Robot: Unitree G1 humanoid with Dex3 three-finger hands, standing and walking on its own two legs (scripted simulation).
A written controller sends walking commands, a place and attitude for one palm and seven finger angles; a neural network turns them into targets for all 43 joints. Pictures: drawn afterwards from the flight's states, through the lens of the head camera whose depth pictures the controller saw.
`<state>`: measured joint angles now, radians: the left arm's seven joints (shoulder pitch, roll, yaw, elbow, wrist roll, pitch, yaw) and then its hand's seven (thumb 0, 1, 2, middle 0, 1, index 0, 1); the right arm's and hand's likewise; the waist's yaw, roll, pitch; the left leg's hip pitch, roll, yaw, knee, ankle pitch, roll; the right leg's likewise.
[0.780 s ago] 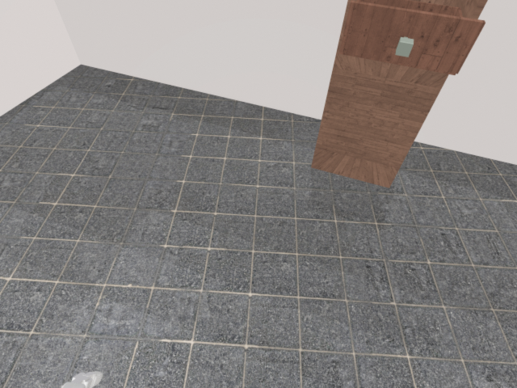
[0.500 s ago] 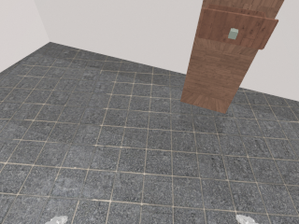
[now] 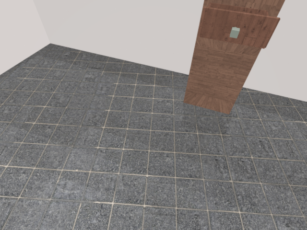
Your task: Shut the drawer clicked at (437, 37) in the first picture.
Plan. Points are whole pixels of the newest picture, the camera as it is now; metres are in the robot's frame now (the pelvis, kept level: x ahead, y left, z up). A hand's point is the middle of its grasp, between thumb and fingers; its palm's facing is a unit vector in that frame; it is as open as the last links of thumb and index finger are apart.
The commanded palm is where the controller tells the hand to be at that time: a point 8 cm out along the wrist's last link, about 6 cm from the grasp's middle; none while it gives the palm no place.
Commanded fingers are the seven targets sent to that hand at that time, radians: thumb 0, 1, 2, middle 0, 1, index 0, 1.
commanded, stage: stand and wait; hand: left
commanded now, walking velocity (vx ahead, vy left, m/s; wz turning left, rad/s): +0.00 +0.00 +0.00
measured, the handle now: (234, 31) +1.08 -0.38 +0.05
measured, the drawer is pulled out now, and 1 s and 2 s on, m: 0.19 0.19 0.19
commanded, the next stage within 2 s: look at it before walking up in 0.04 s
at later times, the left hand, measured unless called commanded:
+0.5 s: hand out of the picture +0.06 +0.24 -0.16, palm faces -0.02 -0.95 -0.32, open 7.4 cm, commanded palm none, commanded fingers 0.00 0.90 0.90 -0.20 -0.30 -0.20 -0.30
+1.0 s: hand out of the picture +0.07 +0.22 -0.17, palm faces -0.09 -0.95 -0.29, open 7.4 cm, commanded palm none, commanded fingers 0.00 0.90 0.90 -0.20 -0.30 -0.20 -0.30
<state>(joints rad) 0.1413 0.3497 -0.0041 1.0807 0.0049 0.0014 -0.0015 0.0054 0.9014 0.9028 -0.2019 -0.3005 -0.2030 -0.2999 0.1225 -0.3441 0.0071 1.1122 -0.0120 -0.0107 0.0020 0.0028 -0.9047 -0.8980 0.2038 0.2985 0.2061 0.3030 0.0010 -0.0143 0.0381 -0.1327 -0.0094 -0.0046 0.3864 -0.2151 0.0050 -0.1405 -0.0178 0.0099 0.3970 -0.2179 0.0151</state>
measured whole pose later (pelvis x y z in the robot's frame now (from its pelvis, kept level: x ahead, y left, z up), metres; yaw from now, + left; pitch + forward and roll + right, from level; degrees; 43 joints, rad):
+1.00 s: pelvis -0.01 -0.01 -0.01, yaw -5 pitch -1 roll +1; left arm 0.18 0.30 0.02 1.01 0.01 0.05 0.00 0.00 0.90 0.90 -0.20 -0.30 -0.20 -0.30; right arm 0.11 -0.28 -0.01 1.03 -0.02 0.01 -0.02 0.00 -0.91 -0.90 0.20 0.30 0.20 0.30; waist 0.02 -0.03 0.05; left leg -0.20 0.03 0.08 0.49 -0.27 -0.01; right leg -0.26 0.02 0.09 0.53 -0.25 0.00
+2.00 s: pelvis +0.12 -0.06 -0.02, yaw -40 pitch +0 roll -1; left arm 0.05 0.23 0.07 0.90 0.03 0.04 -0.07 0.01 0.91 0.90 -0.19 -0.30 -0.19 -0.30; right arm 0.49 -0.15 -0.02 1.08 -0.03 -0.06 -0.02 0.00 -0.91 -0.90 0.20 0.30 0.20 0.30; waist -0.06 -0.03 0.11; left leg 0.10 0.12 0.32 0.36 -0.44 -0.06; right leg -0.59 -0.05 -0.12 0.74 -0.19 -0.02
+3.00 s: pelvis +0.38 -0.34 -0.03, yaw -65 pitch +0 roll +0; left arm 0.11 0.20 0.07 0.96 0.03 -0.03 -0.02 0.00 0.91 0.90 -0.20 -0.30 -0.20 -0.30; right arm 0.43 -0.14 -0.05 1.09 -0.01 -0.02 -0.01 0.00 -0.91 -0.90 0.20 0.30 0.20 0.30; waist -0.05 -0.02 0.11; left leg -0.11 0.20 0.32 0.83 -0.54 -0.06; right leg -0.45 -0.04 -0.17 0.65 -0.15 -0.05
